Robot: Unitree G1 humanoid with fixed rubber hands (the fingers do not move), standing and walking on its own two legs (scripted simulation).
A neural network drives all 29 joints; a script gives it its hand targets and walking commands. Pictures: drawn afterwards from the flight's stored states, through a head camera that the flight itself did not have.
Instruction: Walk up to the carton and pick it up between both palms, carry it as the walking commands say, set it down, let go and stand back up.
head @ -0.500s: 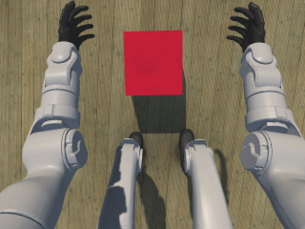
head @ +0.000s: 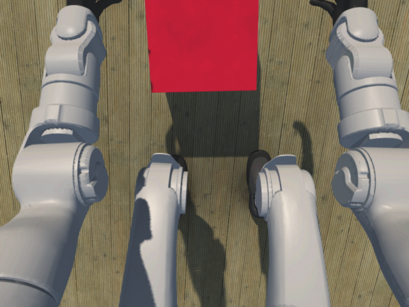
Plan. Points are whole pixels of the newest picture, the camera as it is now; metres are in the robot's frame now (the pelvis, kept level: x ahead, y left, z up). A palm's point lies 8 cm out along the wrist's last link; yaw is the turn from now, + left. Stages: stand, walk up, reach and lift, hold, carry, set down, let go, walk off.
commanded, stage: reach and lift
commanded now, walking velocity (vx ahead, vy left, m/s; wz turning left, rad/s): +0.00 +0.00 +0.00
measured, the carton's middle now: (203, 38) +0.53 +0.04 -0.38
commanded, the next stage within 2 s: none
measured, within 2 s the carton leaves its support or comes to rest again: neither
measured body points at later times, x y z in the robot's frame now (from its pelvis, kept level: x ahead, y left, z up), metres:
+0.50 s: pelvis -0.02 +0.01 -0.09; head +0.37 +0.01 +0.12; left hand +0.53 +0.21 -0.31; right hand +0.53 -0.17 -0.31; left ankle +0.09 +0.13 -0.43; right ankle +0.10 -0.13 -0.43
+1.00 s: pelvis -0.01 +0.00 -0.10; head +0.37 +0.01 +0.12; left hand +0.53 +0.21 -0.32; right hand +0.54 -0.17 -0.32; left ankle +0.09 +0.12 -0.43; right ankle +0.10 -0.13 -0.43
